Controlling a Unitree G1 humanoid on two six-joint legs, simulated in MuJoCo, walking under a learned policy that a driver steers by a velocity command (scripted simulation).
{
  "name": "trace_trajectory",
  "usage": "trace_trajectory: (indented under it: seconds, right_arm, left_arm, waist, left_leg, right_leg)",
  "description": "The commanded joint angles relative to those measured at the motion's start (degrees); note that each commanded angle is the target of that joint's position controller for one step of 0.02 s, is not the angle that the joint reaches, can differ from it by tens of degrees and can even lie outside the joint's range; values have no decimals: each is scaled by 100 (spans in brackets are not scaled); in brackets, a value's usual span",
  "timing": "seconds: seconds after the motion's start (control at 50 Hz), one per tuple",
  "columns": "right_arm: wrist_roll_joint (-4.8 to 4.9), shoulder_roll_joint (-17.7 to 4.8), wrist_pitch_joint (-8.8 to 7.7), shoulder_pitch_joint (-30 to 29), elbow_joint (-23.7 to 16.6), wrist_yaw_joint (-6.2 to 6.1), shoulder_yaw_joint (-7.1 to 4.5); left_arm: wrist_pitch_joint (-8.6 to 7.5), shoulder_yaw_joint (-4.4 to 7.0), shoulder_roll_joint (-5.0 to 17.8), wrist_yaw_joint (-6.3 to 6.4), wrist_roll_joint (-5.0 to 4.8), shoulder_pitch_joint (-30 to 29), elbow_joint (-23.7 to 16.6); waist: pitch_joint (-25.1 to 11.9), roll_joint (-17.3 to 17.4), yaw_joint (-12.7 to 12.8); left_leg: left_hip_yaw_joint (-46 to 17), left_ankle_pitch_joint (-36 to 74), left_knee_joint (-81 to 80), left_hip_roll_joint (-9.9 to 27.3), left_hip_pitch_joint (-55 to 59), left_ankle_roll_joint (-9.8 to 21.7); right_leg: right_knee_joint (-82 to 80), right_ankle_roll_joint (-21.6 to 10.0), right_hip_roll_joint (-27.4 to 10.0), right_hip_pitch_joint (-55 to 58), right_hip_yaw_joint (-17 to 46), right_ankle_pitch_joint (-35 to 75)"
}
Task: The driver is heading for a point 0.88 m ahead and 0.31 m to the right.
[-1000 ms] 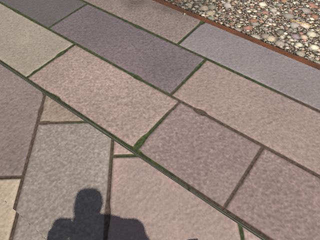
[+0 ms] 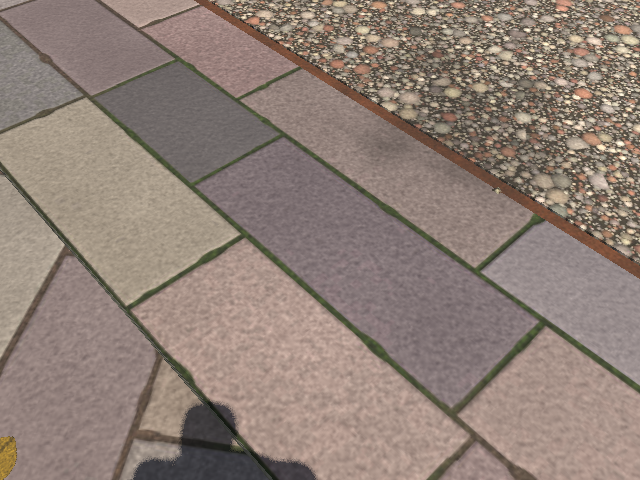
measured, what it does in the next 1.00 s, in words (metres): climbs, turning right: right foot 0.05 m higher, then left foot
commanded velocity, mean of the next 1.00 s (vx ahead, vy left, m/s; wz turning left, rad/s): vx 0.50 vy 0.00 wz -0.56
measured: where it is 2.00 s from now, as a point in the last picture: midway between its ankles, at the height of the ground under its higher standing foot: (512, 332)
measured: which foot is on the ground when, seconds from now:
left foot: down 0.00-0.24, up 0.26-0.60, down 0.62-1.00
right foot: up 0.00-0.18, down 0.20-0.62, up 0.64-1.00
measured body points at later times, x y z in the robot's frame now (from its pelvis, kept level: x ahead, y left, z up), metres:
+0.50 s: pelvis +0.27 -0.04 +0.03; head +0.29 -0.05 +0.48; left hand +0.42 +0.20 -0.07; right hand +0.42 -0.34 -0.04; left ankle +0.42 +0.10 -0.66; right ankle +0.26 -0.13 -0.70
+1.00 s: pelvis +0.48 -0.08 +0.04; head +0.49 -0.09 +0.49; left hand +0.80 -0.03 -0.03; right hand +0.31 -0.29 -0.09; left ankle +0.49 +0.06 -0.70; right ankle +0.48 -0.27 -0.62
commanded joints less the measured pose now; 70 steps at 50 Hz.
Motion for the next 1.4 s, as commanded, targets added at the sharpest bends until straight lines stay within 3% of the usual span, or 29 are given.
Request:
trace_trajectory:
  seconds: [0.02, 0.1, 0.16, 0.2, 0.22, 0.24, 0.26, 0.28, 0.32, 0.36, 0.44, 0.54, 0.58, 0.62, 0.64, 0.66, 0.68, 0.72, 0.78, 0.9, 1.06, 1.12, 1.16, 1.18, 1.2, 1.22, 1.24, 1.28, 1.4]
  right_arm:
    - [38, -772, -30, -384, -340, -87, -132]
    - [112, -986, 152, 38, -158, -142, -166]
    - [125, -1227, 280, -118, -206, -209, -167]
    - [200, -1466, 362, -383, -264, -271, -198]
    - [192, -1153, 291, -160, -372, -254, -112]
    - [181, -962, 107, -650, -622, -198, 17]
    - [235, -770, -153, -659, -834, -48, 79]
    - [402, -840, -273, -1200, -976, 59, 54]
    - [261, -767, -271, -1366, -1034, 29, 43]
    - [193, -727, -114, -995, -847, 1, 7]
    - [84, -481, 90, -1323, -900, 16, 108]
    - [280, -644, 159, -1941, -1057, 117, 95]
    - [391, -880, 162, -1568, -962, 126, -23]
    - [343, -1041, 116, -51, -349, 130, -205]
    - [187, -1205, 71, 773, -126, 133, -274]
    - [-40, -1720, 9, 267, -261, 169, -271]
    - [189, -1259, -49, -515, -536, 179, -183]
    - [203, -743, 13, -931, -570, 76, -47]
    - [75, -531, -31, -700, -365, -35, 49]
    - [54, -823, -63, -79, -183, -172, -34]
    - [181, -1189, 86, 66, -45, -161, -179]
    - [286, -1473, 125, 15, 17, -93, -269]
    - [315, -1372, 124, -10, 64, -75, -207]
    - [29, -779, 110, -97, -143, -48, 0]
    - [180, -458, -49, 259, -309, -24, 156]
    - [436, -1010, -150, -239, -269, -4, -4]
    - [520, -1028, -168, -559, -405, 12, -8]
    - [285, -964, -87, -665, -348, -29, -14]
    - [297, -647, 254, -727, -284, -24, -14]
  left_arm:
    - [-14, -84, 0, -115, 49, -404, -460]
    - [-67, -213, -147, -317, 61, -1228, -910]
    - [-68, -122, 51, -375, 21, -907, -1023]
    - [-45, 118, 507, -339, -9, 319, -826]
    - [-18, 368, 963, -261, -21, 1113, -535]
    - [78, 574, 1386, -117, -19, 1760, -568]
    - [13, 448, 1306, -78, 134, 1396, -639]
    - [-59, 326, 960, -73, 229, 1145, -779]
    - [-251, 195, 492, -136, 106, 610, -741]
    - [-256, 126, 220, -77, 118, 44, -935]
    - [-163, 198, 510, 134, 144, 110, -1072]
    - [-65, 287, 761, 186, 82, 496, -1082]
    - [-61, 262, 669, 194, 119, 393, -1105]
    - [-56, 134, 224, 164, 219, 225, -1112]
    - [-64, -23, -310, 134, 270, 197, -1129]
    - [-95, -74, -402, 75, -145, 1145, -1432]
    - [-110, 20, 164, 79, -244, 1076, -1268]
    - [-34, 124, 469, 128, -9, 429, -1219]
    - [70, 98, 267, 31, 11, 0, -1498]
    - [134, 41, 110, -70, 31, -419, -1704]
    - [92, -6, 10, -291, 11, -1259, -1927]
    - [110, 124, 216, -302, 91, -883, -1858]
    - [120, 422, 676, -198, 109, 920, -1287]
    - [127, 507, 1139, -70, 101, 1783, -1074]
    - [26, 427, 1443, -60, 142, 1630, -1174]
    - [-71, 329, 954, -100, 189, 1571, -1119]
    - [-137, 259, 778, -107, 193, 1315, -1017]
    - [-263, 127, 428, -135, 205, 600, -976]
    - [-541, 119, 332, -20, 292, 526, -593]
  waist:
    - [515, 559, 95]
    - [670, 473, -213]
    - [119, 878, 164]
    - [-591, 1131, 924]
    - [-1182, 631, 1129]
    - [-1523, -543, 1600]
    - [-2347, -648, 1148]
    - [-1879, -91, 1143]
    - [-668, 484, 558]
    - [-302, 156, 161]
    - [-122, -79, 152]
    - [-208, -399, 361]
    - [-331, -535, 141]
    - [-636, -213, -502]
    - [-692, 869, -789]
    - [-688, 2926, 196]
    - [-181, 2102, 218]
    - [-59, 812, 254]
    - [-159, 892, 241]
    - [7, 742, -16]
    - [671, 900, -269]
    - [385, 1024, 85]
    - [-562, 682, 1065]
    - [-1099, -543, 1217]
    - [-2081, -1549, 803]
    - [-1813, -592, 1094]
    - [-1119, -516, 928]
    - [-560, -152, 464]
    - [71, 127, 210]
  left_leg:
    - [-487, 2181, -724, 1795, -43, 546]
    - [-173, 3152, -447, 2013, 656, 507]
    - [204, 6081, 555, 1915, 795, 356]
    - [305, 7161, 2224, 1812, 478, 198]
    - [334, 6624, 3548, 1435, -1192, -118]
    - [185, 2379, 6308, 466, -3307, -613]
    - [-1488, -983, 6968, 124, -3754, -398]
    - [-1915, -998, 6780, 428, -3843, -221]
    - [-1841, -740, 5620, 847, -3751, -165]
    - [-1677, -444, 5005, 941, -3098, -323]
    - [-1288, 543, 3746, 636, -2632, -804]
    - [-1349, 495, 2181, 424, -2286, -987]
    - [-1497, 486, 2120, 624, -1839, -927]
    - [-1144, 251, 2005, 442, -174, -816]
    - [-2331, -799, 1605, 1216, 700, -641]
    - [-6130, -3617, -220, 2499, 688, 423]
    - [-6190, -3828, -472, 2702, 137, 662]
    - [-3886, -1093, 57, 1997, -584, 309]
    - [-2891, -361, -76, 1709, -810, 293]
    - [-2130, 20, -436, 1910, -79, 513]
    - [-790, 796, -611, 1984, 185, 338]
    - [-356, 3282, 161, 1921, 46, 258]
    - [-75, 4425, 2261, 1559, -813, 71]
    - [-175, 119, 4433, 1117, -2640, -182]
    - [-1052, -2042, 6178, 281, -4017, -330]
    - [-1686, -1583, 6704, 453, -4369, -324]
    - [-1616, -1105, 6570, 687, -4561, -254]
    - [-1678, -319, 5989, 1149, -4055, -241]
    - [-1988, 865, 4888, 1032, -4105, -383]
  right_leg:
    - [-608, -50, -116, -428, -146, 119]
    - [-1277, -286, -3, -614, -847, -493]
    - [-1595, -585, 587, 545, -1454, -1071]
    - [-2138, -926, 1059, 2292, -1528, -1164]
    - [-2232, -1373, 1126, 4547, -1116, -841]
    - [-3391, -2226, -183, 6266, 1363, -1627]
    - [-4178, -2415, -946, 6475, 3469, -1829]
    - [-4347, -2178, -971, 5810, 3206, -2026]
    - [-4403, -1795, -517, 4334, 2049, -1044]
    - [-4503, -1676, -44, 3217, 1247, -868]
    - [-4559, -1636, 153, 2188, 754, -907]
    - [-3978, -1389, 35, 2325, 958, -1917]
    - [-3595, -1252, -139, 2395, 1274, -2278]
    - [-2132, -915, 311, 1590, 806, -2730]
    - [295, -506, 958, 483, 278, -3024]
    - [1627, -500, 1088, -852, 399, -3033]
    - [2307, -390, 642, -889, 464, -2491]
    - [2070, -253, 412, -425, 183, -1755]
    - [1660, -234, 216, -142, 57, -1262]
    - [592, -102, 227, -700, 23, -618]
    - [-1666, -184, 103, 121, -675, -534]
    - [-2365, -532, 564, 1676, -1084, -947]
    - [-3079, -909, 1036, 4377, -1212, -356]
    - [-2925, -1214, -253, 6181, 550, -132]
    - [-4052, -2185, -1615, 6804, 3533, -1161]
    - [-4419, -2034, -1602, 6216, 3262, -1292]
    - [-4391, -1824, -1460, 5494, 2348, -1143]
    - [-4601, -1468, -1059, 4118, 1377, -716]
    - [-5296, -1210, -763, 3535, -240, 556]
